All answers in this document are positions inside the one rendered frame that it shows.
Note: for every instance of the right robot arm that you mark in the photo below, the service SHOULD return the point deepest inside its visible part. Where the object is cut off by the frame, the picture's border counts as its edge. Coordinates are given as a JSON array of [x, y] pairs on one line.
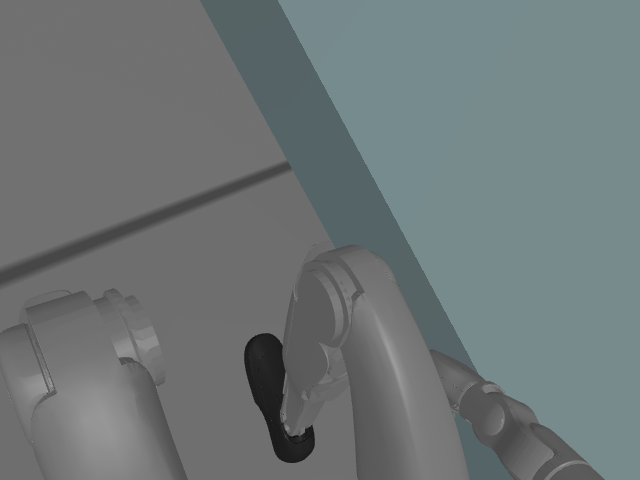
[[528, 450]]

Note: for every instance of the right robot foot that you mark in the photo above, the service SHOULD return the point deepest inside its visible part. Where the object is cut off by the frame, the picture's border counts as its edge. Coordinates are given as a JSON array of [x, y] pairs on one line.
[[266, 372]]

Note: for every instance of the right robot hand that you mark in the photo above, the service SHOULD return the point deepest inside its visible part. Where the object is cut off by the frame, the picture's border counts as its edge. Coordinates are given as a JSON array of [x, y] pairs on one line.
[[456, 378]]

